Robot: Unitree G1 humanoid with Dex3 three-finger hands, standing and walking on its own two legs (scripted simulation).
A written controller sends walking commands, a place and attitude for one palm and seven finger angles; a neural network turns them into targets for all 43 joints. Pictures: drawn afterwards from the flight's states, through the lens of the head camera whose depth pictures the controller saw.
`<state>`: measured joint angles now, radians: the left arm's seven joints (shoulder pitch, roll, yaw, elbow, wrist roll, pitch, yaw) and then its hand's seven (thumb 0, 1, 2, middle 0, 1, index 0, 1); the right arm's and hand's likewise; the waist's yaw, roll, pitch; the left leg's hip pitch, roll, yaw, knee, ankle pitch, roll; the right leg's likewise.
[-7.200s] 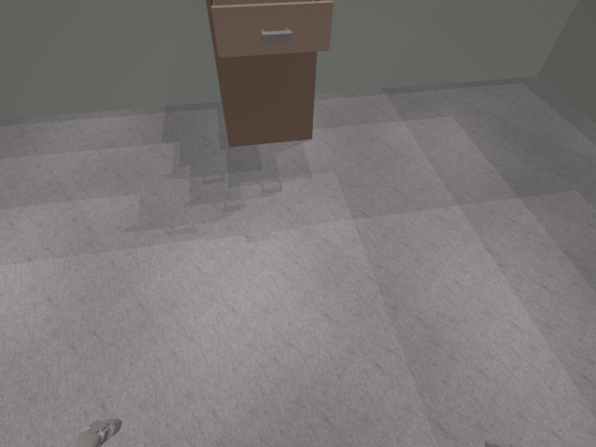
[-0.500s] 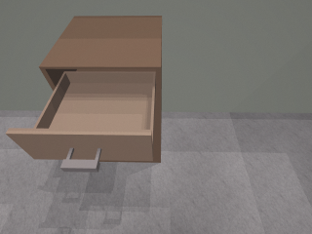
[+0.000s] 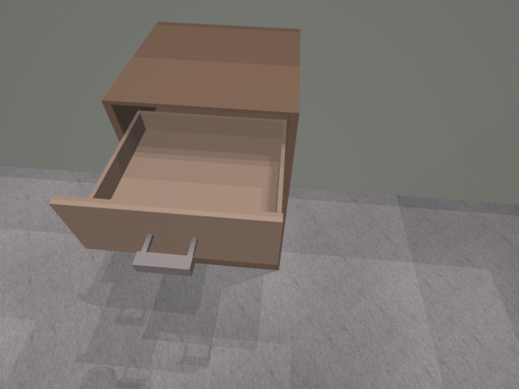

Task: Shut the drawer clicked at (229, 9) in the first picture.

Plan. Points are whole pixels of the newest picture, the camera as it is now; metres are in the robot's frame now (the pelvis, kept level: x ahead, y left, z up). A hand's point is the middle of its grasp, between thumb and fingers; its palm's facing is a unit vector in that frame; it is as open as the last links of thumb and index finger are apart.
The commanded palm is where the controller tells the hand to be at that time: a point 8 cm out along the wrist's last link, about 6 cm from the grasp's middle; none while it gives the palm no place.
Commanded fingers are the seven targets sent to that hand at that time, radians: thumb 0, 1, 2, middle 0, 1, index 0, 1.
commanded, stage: come to a stop and stand still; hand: left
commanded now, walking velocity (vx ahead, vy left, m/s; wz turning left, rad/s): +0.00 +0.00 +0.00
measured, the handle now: (168, 252) +0.34 +0.21 -0.05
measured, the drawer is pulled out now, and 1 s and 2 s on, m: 0.30 0.30 0.30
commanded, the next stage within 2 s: look again from close up in 0.34 s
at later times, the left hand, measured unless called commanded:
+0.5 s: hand out of the picture +0.01 +0.19 -0.17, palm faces -0.01 -0.98 -0.19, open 7.3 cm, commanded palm none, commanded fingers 0.00 0.90 0.90 -0.20 -0.30 -0.20 -0.30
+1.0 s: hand out of the picture +0.02 +0.19 -0.16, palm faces -0.02 -0.97 -0.23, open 7.3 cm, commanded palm none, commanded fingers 0.00 0.90 0.90 -0.20 -0.30 -0.20 -0.30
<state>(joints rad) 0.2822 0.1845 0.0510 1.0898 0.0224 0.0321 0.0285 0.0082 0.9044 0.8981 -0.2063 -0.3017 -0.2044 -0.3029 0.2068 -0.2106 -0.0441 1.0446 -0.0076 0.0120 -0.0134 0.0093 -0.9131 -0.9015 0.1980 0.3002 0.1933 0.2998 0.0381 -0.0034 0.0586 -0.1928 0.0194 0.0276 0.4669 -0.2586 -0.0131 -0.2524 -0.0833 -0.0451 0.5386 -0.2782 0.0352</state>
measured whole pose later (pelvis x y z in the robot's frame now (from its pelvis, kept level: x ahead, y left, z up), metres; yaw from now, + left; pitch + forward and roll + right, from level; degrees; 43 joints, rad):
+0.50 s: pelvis +0.00 +0.02 +0.01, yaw -2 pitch -1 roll +0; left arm 0.25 0.16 -0.01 1.13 0.02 -0.02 0.04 0.01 0.91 0.90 -0.20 -0.30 -0.20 -0.30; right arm 0.26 -0.17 0.00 1.10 -0.01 -0.01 -0.02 0.01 -0.93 -0.90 0.20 0.30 0.20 0.30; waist 0.00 0.00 0.04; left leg -0.18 0.01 0.06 0.45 -0.26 0.02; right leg -0.18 -0.03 -0.04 0.43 -0.24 0.02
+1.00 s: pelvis +0.01 +0.02 +0.00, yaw -2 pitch -1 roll +1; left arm 0.28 0.15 -0.01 1.08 0.02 0.00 0.03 0.01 0.91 0.90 -0.20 -0.30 -0.20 -0.30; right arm 0.30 -0.16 0.02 1.09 -0.01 -0.03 -0.02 0.01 -0.91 -0.90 0.20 0.30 0.20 0.30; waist 0.00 0.03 0.04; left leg -0.16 -0.01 0.07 0.46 -0.28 0.01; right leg -0.21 -0.05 -0.02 0.52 -0.30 0.01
